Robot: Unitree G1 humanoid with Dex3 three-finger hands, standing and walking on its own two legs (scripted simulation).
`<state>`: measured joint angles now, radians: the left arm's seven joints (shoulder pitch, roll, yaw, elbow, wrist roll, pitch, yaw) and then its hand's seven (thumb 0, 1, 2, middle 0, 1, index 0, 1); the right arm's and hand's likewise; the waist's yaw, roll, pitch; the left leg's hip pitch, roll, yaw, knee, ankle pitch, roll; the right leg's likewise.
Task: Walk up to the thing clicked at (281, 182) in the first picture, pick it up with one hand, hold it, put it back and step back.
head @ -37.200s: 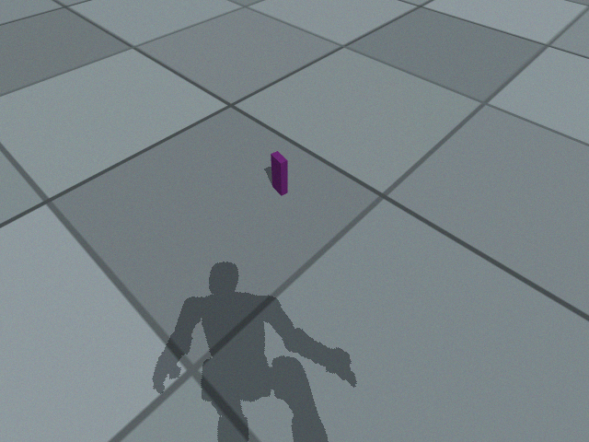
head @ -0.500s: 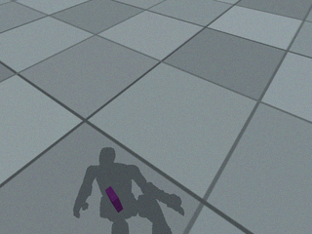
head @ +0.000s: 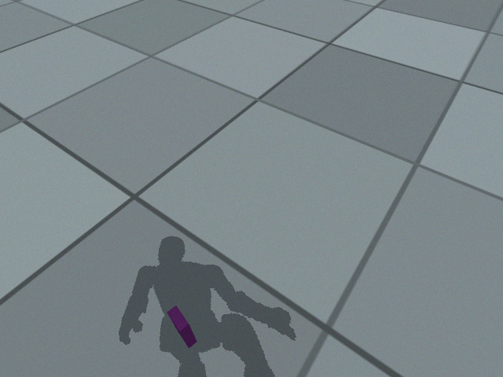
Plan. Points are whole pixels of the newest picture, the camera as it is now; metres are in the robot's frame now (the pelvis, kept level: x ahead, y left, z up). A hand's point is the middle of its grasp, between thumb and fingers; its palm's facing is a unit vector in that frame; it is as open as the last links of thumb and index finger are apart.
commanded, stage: stand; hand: left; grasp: from the side
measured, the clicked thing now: (182, 327) +0.42 +0.25 -0.68
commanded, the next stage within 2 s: step back in 0.58 s
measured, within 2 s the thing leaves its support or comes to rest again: neither
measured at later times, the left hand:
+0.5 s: hand out of the picture +0.08 +0.24 -0.16, palm faces -0.01 -0.94 -0.34, open 7.3 cm
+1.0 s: hand out of the picture +0.10 +0.31 -0.18, palm faces -0.01 -0.94 -0.35, open 7.3 cm
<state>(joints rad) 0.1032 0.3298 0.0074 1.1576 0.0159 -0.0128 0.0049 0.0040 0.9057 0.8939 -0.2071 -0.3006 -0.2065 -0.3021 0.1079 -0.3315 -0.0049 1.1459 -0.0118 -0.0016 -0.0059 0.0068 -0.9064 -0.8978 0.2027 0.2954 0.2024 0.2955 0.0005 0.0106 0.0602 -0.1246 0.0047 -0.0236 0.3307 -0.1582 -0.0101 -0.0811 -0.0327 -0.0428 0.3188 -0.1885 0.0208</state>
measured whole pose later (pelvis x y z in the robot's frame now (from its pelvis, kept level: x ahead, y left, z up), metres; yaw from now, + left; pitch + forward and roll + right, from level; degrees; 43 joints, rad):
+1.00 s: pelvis -0.05 +0.05 -0.02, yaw +2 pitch -1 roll -2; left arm 0.00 0.40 0.07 0.90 0.00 0.06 0.03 0.00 0.91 0.89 -0.20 -0.30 -0.20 -0.30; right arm 0.16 -0.34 -0.06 0.96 -0.03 0.05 0.00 0.01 -0.91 -0.90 0.20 0.30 0.20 0.30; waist -0.03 -0.05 0.22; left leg -0.29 -0.05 -0.01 0.61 -0.31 0.06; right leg -0.45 0.08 0.16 1.03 -0.54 -0.03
